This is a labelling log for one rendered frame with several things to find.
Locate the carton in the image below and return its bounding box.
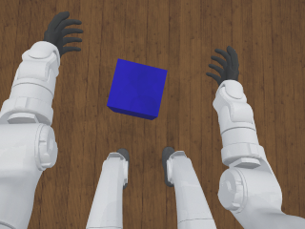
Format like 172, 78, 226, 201
107, 58, 168, 120

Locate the robot left forearm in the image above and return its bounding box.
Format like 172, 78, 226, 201
0, 41, 60, 126

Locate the right robot foot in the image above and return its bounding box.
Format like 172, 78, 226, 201
162, 146, 174, 187

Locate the left robot upper arm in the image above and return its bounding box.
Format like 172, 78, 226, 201
0, 123, 58, 229

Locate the robot right shin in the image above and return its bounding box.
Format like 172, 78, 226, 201
170, 151, 192, 163

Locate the right robot upper arm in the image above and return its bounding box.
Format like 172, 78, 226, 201
217, 167, 305, 229

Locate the robot left hand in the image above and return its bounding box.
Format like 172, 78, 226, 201
43, 11, 83, 58

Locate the robot right forearm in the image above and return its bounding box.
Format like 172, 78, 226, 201
213, 79, 282, 205

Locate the robot right hand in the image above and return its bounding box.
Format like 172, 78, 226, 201
206, 46, 239, 87

